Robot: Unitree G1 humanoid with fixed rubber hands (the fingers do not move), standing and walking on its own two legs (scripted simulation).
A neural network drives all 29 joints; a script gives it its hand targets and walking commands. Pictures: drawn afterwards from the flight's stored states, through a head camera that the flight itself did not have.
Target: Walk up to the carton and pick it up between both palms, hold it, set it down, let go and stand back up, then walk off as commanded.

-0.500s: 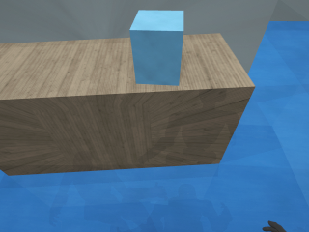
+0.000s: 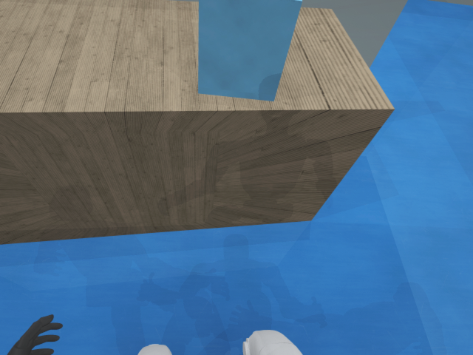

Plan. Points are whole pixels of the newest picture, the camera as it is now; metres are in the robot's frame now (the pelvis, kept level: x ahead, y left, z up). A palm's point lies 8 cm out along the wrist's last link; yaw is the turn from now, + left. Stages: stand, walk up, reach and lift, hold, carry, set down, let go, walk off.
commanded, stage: walk off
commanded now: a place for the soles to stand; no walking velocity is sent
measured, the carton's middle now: (243, 29) +0.80 -0.05 +0.09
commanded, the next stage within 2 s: stand in 1.52 s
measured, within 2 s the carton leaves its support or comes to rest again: neither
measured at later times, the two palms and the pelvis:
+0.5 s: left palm out of the picture +0.08 +0.24 -0.06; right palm (441, 306) +0.19 -0.42 -0.10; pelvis +0.04 -0.11 +0.01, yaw +7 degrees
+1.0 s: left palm out of the picture +0.09 +0.26 -0.09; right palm (402, 312) +0.18 -0.34 -0.10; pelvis +0.06 -0.06 +0.01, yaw +8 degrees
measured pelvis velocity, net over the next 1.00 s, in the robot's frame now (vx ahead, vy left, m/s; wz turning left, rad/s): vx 0.06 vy -0.06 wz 0.15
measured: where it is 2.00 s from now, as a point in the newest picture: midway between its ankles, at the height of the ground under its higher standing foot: outside the picture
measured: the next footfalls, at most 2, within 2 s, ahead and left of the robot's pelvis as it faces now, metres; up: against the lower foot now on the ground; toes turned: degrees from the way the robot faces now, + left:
right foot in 0.18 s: +0.13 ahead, -0.20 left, +0.00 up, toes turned +6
left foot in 0.70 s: +0.07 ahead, +0.06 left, +0.00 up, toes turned +9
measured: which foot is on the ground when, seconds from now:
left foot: down 0.00-0.22, up 0.24-0.68, down 0.70-1.00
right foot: up 0.00-0.16, down 0.18-1.00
